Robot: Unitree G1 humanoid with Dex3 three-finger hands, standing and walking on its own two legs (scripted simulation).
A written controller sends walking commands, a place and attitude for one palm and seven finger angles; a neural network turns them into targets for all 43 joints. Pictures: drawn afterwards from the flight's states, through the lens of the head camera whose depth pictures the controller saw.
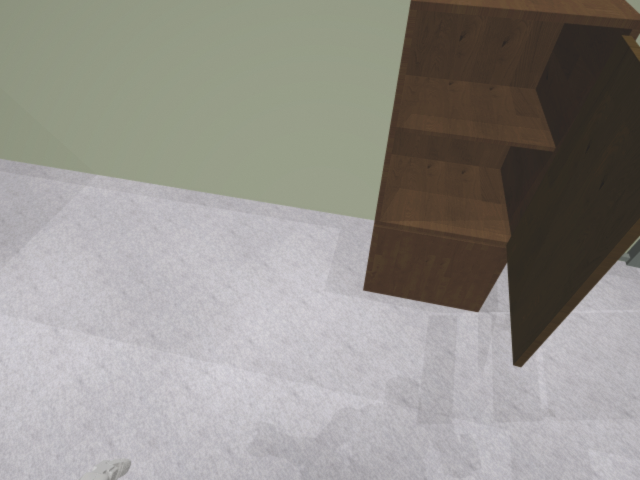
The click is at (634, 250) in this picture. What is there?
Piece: cupboard door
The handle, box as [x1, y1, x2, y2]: [618, 239, 639, 267]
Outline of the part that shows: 639,239 626,253 624,253 618,259 624,260 627,265 639,267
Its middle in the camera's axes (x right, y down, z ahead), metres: +0.52 -0.01 +0.61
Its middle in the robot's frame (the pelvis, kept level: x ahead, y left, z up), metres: +0.50 -0.49 +0.05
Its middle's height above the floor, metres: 0.82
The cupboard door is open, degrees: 86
